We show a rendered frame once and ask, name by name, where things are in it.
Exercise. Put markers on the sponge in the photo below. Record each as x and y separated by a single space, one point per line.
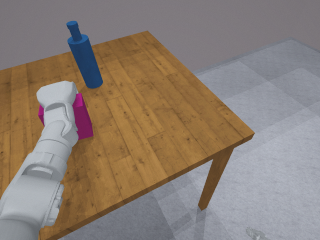
82 118

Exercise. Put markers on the robot left hand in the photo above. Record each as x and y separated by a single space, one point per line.
59 91

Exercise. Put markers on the robot right hand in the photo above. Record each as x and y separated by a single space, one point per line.
255 234

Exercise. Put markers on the left robot forearm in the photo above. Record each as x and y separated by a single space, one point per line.
49 158

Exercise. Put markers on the table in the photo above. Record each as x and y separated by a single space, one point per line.
152 119

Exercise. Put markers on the left robot upper arm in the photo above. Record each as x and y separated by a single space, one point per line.
33 203

